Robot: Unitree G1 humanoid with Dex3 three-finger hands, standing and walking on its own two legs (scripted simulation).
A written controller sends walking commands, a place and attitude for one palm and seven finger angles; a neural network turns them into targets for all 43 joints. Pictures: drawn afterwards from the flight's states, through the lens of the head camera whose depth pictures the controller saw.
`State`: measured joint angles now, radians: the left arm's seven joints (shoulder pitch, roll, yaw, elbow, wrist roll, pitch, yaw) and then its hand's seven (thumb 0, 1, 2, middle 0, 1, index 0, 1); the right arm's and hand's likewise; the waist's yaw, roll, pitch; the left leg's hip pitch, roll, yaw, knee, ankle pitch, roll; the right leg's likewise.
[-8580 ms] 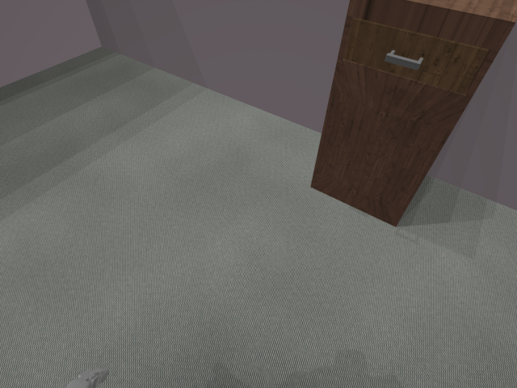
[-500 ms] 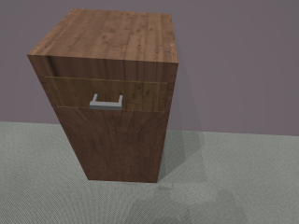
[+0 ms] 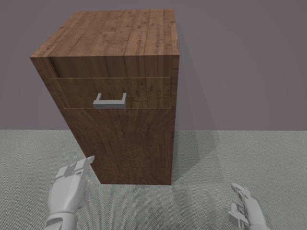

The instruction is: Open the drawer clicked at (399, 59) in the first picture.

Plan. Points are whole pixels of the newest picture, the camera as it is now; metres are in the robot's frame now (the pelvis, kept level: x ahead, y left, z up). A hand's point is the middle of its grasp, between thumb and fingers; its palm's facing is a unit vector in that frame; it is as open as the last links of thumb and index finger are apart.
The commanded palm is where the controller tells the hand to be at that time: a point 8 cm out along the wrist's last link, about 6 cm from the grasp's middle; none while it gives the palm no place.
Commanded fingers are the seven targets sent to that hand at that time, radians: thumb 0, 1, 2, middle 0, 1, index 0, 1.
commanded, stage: raise the hand with hooked fingers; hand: left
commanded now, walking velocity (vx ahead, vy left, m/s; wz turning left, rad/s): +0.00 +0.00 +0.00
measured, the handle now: (110, 100) +0.53 +0.20 +0.04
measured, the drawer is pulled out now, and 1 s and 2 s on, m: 0.00 0.00 0.00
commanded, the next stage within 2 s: move the hooked fingers above the handle in 1.56 s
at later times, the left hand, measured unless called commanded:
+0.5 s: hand (74, 174) +0.25 +0.22 +0.04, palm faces -0.02 -0.12 -0.99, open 11.1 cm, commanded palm +0.22 +0.23 +0.10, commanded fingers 0.00 -0.10 0.47 -0.27 -0.94 -0.27 -0.94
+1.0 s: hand (66, 128) +0.32 +0.24 +0.13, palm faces +0.09 -0.07 -0.99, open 13.6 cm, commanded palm +0.29 +0.25 +0.19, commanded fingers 0.00 -0.50 0.30 -0.30 -1.20 -0.30 -1.20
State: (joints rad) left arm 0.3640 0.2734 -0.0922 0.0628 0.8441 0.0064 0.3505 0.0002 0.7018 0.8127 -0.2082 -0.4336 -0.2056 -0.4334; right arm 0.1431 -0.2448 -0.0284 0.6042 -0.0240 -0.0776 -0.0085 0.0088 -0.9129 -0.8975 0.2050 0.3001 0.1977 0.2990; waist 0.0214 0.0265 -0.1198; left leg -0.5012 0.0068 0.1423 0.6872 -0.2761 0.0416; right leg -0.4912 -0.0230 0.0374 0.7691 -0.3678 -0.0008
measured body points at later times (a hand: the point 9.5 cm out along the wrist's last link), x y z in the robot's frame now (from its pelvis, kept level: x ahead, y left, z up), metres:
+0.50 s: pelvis +0.04 -0.03 +0.00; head +0.07 -0.06 +0.45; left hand +0.24 +0.23 +0.09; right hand +0.24 -0.22 -0.11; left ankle +0.05 +0.10 -0.71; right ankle +0.01 -0.12 -0.71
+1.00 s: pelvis +0.05 -0.01 +0.02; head +0.06 -0.04 +0.47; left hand +0.31 +0.24 +0.18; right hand +0.29 -0.21 -0.07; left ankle +0.05 +0.10 -0.71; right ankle +0.01 -0.12 -0.71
